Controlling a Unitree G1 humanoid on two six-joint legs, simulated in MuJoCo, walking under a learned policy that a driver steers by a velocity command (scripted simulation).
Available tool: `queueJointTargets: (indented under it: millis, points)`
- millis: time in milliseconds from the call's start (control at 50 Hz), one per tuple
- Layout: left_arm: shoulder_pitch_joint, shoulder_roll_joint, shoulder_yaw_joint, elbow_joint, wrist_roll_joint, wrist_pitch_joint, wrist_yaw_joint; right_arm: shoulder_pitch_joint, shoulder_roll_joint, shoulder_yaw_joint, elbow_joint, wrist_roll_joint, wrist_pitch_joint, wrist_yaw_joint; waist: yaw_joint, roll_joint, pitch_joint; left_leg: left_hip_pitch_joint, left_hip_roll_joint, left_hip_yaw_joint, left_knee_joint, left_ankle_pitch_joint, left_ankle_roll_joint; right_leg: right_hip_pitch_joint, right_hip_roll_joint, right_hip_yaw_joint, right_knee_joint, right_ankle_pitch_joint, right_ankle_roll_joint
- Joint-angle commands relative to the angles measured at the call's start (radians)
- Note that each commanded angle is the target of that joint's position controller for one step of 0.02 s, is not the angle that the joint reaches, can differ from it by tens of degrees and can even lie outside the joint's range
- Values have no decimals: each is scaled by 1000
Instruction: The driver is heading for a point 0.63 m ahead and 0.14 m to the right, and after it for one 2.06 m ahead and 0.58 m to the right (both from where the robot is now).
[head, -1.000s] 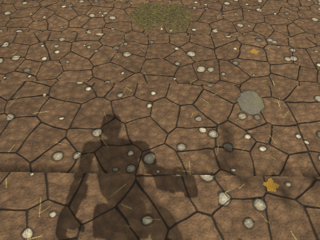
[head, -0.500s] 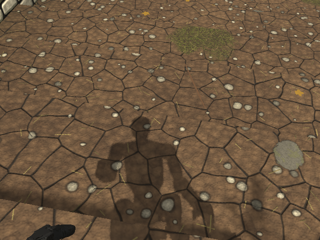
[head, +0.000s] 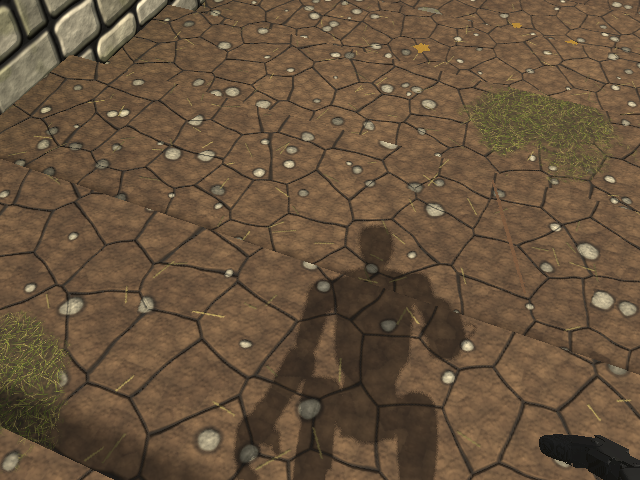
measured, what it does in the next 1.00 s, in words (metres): goes down, turning right: left foot, then right foot 0.16 m lower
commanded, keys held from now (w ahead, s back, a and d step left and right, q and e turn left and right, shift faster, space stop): w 0.18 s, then w+e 0.78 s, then w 0.04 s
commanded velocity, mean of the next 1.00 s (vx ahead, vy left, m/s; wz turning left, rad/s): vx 0.50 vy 0.00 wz -0.34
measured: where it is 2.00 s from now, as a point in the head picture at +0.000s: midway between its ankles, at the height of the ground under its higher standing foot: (493, 304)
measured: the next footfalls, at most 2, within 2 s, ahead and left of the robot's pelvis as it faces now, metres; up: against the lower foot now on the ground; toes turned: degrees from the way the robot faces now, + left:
left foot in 0.02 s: +0.18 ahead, +0.11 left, +0.00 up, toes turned +1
right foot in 0.72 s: +0.54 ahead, -0.22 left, -0.16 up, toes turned -16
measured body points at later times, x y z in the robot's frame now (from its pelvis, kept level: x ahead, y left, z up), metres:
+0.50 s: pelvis +0.25 +0.00 +0.00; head +0.25 +0.01 +0.45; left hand +0.43 +0.25 -0.12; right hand +0.22 -0.27 -0.13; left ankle +0.14 +0.11 -0.73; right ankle +0.43 -0.19 -0.68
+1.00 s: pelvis +0.56 -0.12 -0.16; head +0.59 -0.14 +0.29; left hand +0.71 +0.09 -0.29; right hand +0.61 -0.43 -0.25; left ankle +0.76 -0.02 -0.85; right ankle +0.50 -0.20 -0.89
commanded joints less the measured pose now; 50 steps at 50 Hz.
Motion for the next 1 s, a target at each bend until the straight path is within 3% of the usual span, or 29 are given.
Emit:
queueJointTargets:
  millis: [20,40,60,80,120,180,200,260,300,320,360,460,560,620,660,680,700,720,740,760,780,800,820,840,860,880,920,940,1000]
  points:
    - [-37,131,11,-71,20,4,11,384,-239,-89,27,-10,-7,-11,-234,12,-231,589,131,-163,-4,-3,109,-267,-139,15,511,586,-96]
    - [124,-10,-28,-73,25,-19,1,401,-306,-95,34,-10,-5,-5,-148,272,-356,898,339,-605,-87,-156,287,-634,39,31,885,-104,-39]
    - [86,88,-6,-65,-5,-43,-7,435,-209,-73,43,4,-1,1,-189,228,-364,886,342,-738,-200,-292,299,-771,16,146,1005,-177,-55]
    - [-23,163,17,-97,-30,-51,-5,361,-168,-57,35,1,-1,0,-184,149,-204,751,311,-586,-218,-232,256,-819,-34,135,1040,-87,-66]
    - [-90,151,26,-109,-7,-36,6,233,-115,-39,17,-15,-5,11,-123,25,-85,483,245,-375,-255,-7,223,-732,-112,119,958,53,-57]
    - [-83,101,28,-123,-9,0,12,198,-93,-36,37,-17,-20,10,-68,34,-46,361,198,-282,-344,-29,201,-644,-160,130,792,114,-48]
    - [-92,93,27,-132,-8,10,13,207,-113,-42,47,-15,-20,2,-63,25,-34,356,210,-268,-359,17,206,-663,-160,136,752,130,-42]
    - [-82,58,23,-128,7,19,-3,277,-173,-69,92,-39,-21,-18,-68,-17,-63,389,225,-188,-333,109,222,-718,-155,148,743,319,-18]
    - [-189,105,48,-165,-22,7,-9,305,-148,-63,110,-18,-34,-34,-89,18,7,452,213,-153,-342,-32,155,-853,-136,237,627,428,-35]
    - [-211,102,49,-172,-23,2,-12,322,-143,-62,120,-11,-37,-45,-99,40,12,492,218,-140,-340,-54,142,-895,-126,247,590,472,-42]
    - [-272,86,49,-194,-9,-4,-20,333,-139,-60,137,-12,-37,-66,-105,39,47,424,175,-38,-318,-99,111,-837,-96,204,449,667,-35]
    - [-351,66,43,-235,11,8,-51,397,-127,-56,158,-24,-28,-89,-141,25,75,419,222,12,-155,-158,90,-851,-70,191,406,795,-66]
    - [-513,20,16,-321,-1,9,-105,512,-107,-45,169,-23,-5,-111,-229,18,142,554,282,16,42,-167,51,-1008,-73,146,315,785,-72]
    - [-541,-8,-2,-318,-13,6,-125,503,-116,-41,154,-9,20,-110,-238,12,137,441,265,93,144,-138,11,-794,-70,47,220,837,-71]
    - [-435,27,10,-267,-12,9,-116,480,-141,-39,144,0,31,-99,-196,22,95,410,239,139,296,35,-19,-582,-46,3,152,838,-78]
    - [-310,65,31,-220,-5,11,-104,477,-160,-42,143,-1,30,-93,-142,34,44,411,234,140,450,197,-24,-449,-23,-25,142,810,-89]
    - [-130,109,59,-160,-2,17,-82,449,-179,-51,162,12,24,-83,-31,28,-41,329,219,136,697,232,-45,-198,-29,-21,86,857,-130]
    - [9,174,76,-112,16,19,-66,421,-174,-51,165,24,6,-70,79,-124,-89,142,95,182,1124,-153,-109,79,-66,4,14,1035,-207]
    - [32,275,68,-100,50,3,-52,560,-56,-25,133,-16,-19,-52,-25,-337,-232,-344,32,52,1519,-905,-141,549,-224,198,471,1536,-297]
    - [124,254,66,-118,15,2,-57,554,-143,-17,92,12,-48,-36,55,-286,-504,-385,22,-141,1512,-826,-157,680,-347,408,496,1487,-458]
    - [173,228,67,-116,-1,18,-50,454,-157,-19,41,36,-56,-31,88,-172,-554,-453,44,-154,1404,-769,-141,656,-378,510,330,1041,-490]
    - [123,245,69,-104,-15,32,-33,367,-123,-8,4,48,-59,-40,25,-90,-460,-531,81,-118,1275,-651,-116,515,-355,618,167,465,-440]
    - [-4,199,52,-153,1,32,-17,310,-108,-7,6,41,-54,-63,-9,-15,-347,-525,83,-107,1250,-478,-107,278,-386,712,63,243,-421]
    - [-141,195,40,-217,26,6,-21,314,-164,-21,5,36,-42,-76,-73,1,-238,-442,109,-149,1086,-373,-98,19,-416,770,45,314,-431]
    - [-258,158,30,-238,22,-3,-20,318,-157,-29,25,0,-15,-86,-142,36,-91,-298,127,-141,919,-341,-136,-283,-342,626,23,487,-397]
    - [-300,143,27,-248,17,-2,-18,343,-128,-29,28,-23,-5,-87,-176,9,-46,-169,145,-135,738,-337,-153,-442,-264,507,16,508,-363]
    - [-309,144,31,-253,12,-5,5,275,-96,-22,-5,-46,-15,-81,-161,-67,-41,36,111,-76,417,-160,-168,-601,-128,317,9,611,-307]
    - [-281,139,33,-245,8,0,17,248,-81,-17,-5,-38,-22,-74,-138,-107,-78,125,71,-51,300,-21,-168,-601,-83,264,21,611,-285]
    - [-166,129,37,-205,-11,13,23,186,-88,-20,-21,-12,-15,-56,-88,-121,-114,143,20,-56,155,43,-146,-447,-125,310,64,438,-259]
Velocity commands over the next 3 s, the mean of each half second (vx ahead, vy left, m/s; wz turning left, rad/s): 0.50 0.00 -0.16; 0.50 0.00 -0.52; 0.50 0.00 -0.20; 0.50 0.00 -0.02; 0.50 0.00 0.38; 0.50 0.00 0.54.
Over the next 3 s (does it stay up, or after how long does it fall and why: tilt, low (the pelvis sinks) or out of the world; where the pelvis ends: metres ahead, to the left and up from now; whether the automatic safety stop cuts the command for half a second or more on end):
stays up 1.51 -0.49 -0.32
